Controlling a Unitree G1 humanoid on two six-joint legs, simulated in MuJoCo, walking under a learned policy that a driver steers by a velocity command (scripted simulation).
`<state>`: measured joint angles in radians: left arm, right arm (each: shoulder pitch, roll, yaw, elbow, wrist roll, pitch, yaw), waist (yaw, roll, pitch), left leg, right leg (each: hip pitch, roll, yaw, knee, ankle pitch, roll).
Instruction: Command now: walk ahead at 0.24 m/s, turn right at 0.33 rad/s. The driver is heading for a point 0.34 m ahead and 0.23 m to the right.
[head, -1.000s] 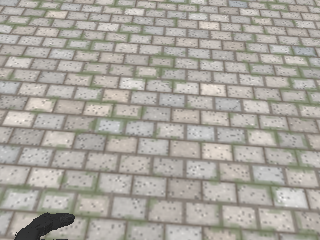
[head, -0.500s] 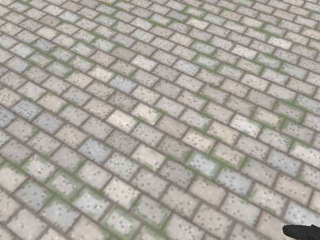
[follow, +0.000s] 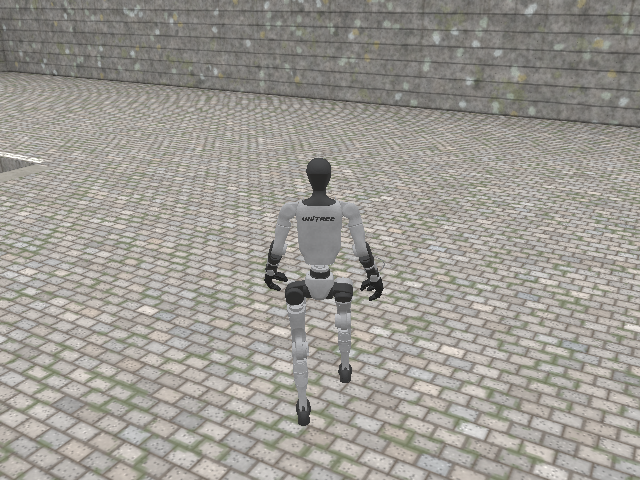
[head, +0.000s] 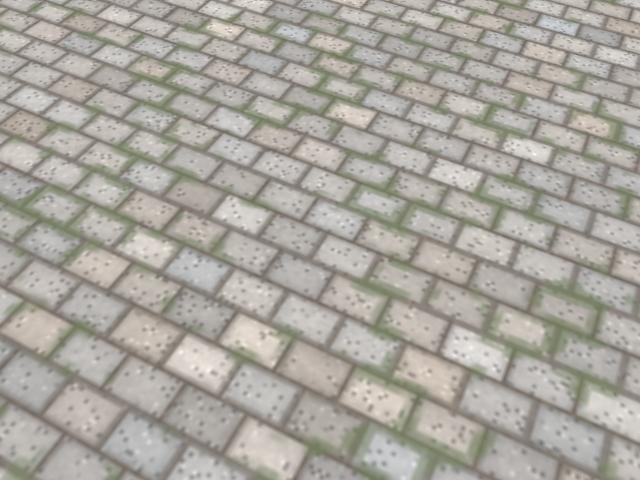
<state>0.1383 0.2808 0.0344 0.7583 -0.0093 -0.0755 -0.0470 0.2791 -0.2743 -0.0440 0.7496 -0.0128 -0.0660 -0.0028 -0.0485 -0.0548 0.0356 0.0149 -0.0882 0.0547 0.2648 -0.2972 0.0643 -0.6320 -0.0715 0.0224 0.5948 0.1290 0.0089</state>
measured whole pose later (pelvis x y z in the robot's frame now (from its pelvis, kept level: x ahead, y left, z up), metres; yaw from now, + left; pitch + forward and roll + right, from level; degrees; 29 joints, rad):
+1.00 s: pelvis +0.13 +0.00 -0.01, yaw -35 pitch +2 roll +0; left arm 0.18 0.30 0.08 0.60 0.00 0.05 -0.01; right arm 0.14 -0.32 -0.09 0.72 -0.01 0.02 -0.03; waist -0.01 0.04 0.05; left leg -0.42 0.08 0.04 0.89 -0.51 -0.07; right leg -0.31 0.02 0.00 0.57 -0.30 -0.04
